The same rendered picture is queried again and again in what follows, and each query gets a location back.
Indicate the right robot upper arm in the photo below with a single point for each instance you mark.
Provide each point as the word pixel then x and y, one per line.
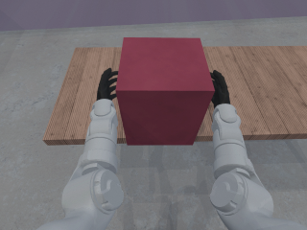
pixel 244 205

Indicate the table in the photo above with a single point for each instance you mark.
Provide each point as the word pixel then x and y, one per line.
pixel 266 84

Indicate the left robot upper arm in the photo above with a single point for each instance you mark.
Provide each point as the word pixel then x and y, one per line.
pixel 89 202

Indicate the robot left forearm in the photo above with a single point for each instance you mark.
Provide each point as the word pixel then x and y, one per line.
pixel 100 142

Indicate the robot right forearm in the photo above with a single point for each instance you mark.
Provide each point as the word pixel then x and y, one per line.
pixel 228 144

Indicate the carton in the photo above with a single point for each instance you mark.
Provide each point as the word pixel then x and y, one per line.
pixel 163 89

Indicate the right robot hand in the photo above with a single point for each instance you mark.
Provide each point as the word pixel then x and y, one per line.
pixel 221 94

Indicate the left robot hand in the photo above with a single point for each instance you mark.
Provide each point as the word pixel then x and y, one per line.
pixel 104 89

